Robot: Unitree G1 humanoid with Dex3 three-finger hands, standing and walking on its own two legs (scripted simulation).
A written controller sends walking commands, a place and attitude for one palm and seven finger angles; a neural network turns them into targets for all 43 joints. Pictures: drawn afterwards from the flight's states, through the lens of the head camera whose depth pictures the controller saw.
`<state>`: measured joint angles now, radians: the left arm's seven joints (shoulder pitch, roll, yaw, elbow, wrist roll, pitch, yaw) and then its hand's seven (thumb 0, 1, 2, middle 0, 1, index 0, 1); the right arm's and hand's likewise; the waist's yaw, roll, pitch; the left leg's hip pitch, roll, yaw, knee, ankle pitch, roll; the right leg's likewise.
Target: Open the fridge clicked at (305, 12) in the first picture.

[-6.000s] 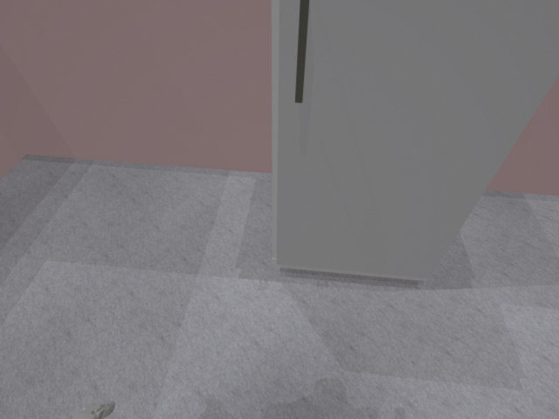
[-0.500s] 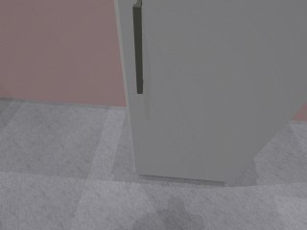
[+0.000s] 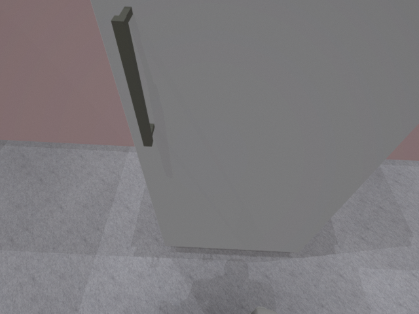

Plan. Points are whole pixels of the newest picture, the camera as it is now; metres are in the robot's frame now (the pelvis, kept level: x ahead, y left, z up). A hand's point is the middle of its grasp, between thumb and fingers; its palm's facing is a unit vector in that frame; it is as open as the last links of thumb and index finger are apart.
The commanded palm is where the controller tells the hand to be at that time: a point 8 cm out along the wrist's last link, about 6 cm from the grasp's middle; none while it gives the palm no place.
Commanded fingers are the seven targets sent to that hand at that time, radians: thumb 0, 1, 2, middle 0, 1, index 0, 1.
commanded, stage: come to a stop and stand still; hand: left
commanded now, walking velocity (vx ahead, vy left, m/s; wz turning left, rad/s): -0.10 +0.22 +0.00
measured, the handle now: (139, 88) +0.44 +0.15 +0.20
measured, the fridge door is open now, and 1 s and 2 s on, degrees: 0 0 0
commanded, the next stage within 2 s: none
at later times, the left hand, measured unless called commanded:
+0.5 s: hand out of the picture +0.00 +0.14 -0.17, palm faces +0.14 -0.96 -0.25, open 7.4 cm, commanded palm none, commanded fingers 0.00 0.90 0.90 -0.20 -0.30 -0.20 -0.30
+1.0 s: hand out of the picture -0.02 +0.15 -0.17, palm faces +0.02 -0.98 -0.20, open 7.3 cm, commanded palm none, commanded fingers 0.00 0.90 0.90 -0.20 -0.30 -0.20 -0.30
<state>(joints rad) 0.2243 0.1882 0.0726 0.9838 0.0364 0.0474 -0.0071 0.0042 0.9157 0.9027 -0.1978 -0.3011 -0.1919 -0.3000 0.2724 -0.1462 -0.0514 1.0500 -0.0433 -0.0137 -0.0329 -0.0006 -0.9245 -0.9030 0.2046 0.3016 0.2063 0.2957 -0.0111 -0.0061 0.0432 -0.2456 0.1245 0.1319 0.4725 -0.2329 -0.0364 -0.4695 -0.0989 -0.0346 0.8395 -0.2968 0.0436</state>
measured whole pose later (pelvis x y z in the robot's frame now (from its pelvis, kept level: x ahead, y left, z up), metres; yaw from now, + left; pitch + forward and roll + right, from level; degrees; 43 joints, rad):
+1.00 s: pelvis -0.04 -0.03 +0.00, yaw +2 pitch +1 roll +1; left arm 0.24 0.17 0.04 1.06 0.03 0.04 0.01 0.01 0.93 0.90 -0.20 -0.30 -0.19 -0.30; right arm 0.40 -0.11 -0.02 1.09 -0.04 -0.01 -0.04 0.00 -0.92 -0.90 0.20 0.30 0.21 0.30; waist -0.04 -0.02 0.04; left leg -0.21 0.03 0.08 0.41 -0.22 0.00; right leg -0.37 -0.03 -0.04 0.78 -0.36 0.01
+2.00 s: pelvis -0.08 -0.03 +0.00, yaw +2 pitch -3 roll +0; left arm 0.37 0.12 0.00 1.10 0.02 -0.01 0.04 0.00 0.91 0.90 -0.20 -0.30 -0.20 -0.30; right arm 0.35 -0.11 0.00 1.12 -0.01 0.00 -0.02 0.00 -0.91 -0.90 0.20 0.30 0.20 0.30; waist 0.00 0.00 0.02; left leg -0.23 0.00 0.01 0.47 -0.19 0.00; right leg -0.20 -0.03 -0.06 0.46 -0.21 0.00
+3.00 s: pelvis -0.09 -0.03 +0.00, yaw +2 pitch -2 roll +0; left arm 0.34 0.12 0.01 1.07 0.02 -0.01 0.04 0.00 0.91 0.90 -0.20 -0.30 -0.20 -0.30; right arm 0.31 -0.11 -0.01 1.11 -0.02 -0.01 -0.02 0.01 -0.91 -0.90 0.20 0.30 0.20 0.30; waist 0.00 -0.01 0.03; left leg -0.26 0.00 0.01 0.47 -0.18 0.01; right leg -0.23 -0.03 -0.05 0.47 -0.21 0.01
